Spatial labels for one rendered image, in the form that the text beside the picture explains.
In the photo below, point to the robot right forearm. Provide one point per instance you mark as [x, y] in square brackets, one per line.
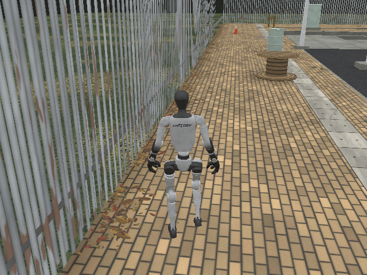
[211, 152]

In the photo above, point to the robot left forearm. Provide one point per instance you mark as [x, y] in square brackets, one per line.
[154, 152]

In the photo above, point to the robot left hand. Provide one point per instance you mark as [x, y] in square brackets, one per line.
[154, 164]

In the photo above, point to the right robot foot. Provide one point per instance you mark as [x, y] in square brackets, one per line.
[197, 222]

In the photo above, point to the robot right hand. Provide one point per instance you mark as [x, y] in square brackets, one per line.
[216, 165]

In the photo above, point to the left robot upper arm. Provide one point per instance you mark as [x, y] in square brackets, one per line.
[161, 131]

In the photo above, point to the right robot shin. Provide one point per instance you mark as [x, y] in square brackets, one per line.
[197, 199]

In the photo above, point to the right robot upper arm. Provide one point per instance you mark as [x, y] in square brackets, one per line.
[203, 130]

